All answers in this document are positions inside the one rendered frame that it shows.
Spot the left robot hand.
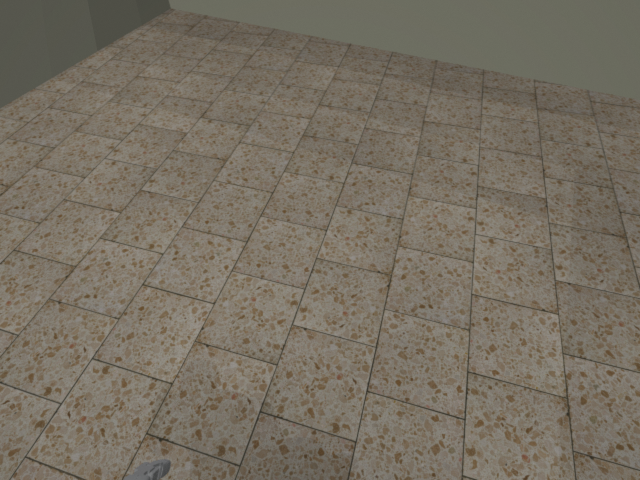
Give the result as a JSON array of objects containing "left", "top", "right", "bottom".
[{"left": 124, "top": 459, "right": 171, "bottom": 480}]

